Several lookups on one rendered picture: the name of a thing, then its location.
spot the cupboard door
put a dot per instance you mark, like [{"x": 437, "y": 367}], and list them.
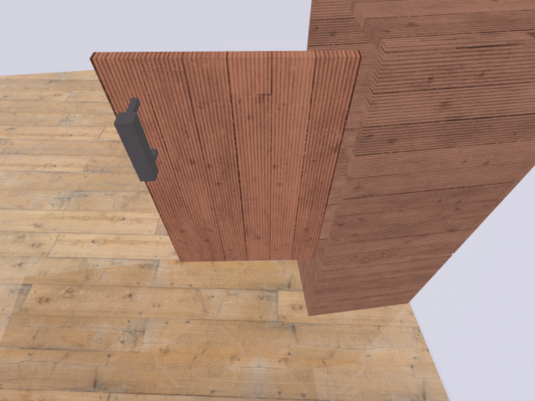
[{"x": 248, "y": 144}]

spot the handle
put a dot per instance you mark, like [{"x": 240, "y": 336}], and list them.
[{"x": 133, "y": 137}]

